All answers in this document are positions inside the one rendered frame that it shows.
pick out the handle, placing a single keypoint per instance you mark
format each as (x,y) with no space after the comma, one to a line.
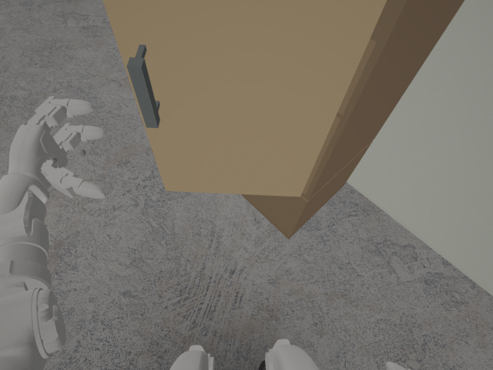
(141,83)

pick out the left robot forearm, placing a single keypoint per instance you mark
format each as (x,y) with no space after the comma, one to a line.
(24,238)

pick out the right robot shin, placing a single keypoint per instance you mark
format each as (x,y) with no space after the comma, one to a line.
(282,342)

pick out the robot left thigh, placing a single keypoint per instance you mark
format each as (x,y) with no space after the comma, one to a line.
(194,360)

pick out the left robot upper arm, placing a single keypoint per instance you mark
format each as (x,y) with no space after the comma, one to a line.
(31,329)

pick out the cupboard door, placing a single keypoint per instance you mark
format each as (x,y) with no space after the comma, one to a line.
(248,89)

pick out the left robot hand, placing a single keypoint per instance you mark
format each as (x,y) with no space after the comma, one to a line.
(33,146)

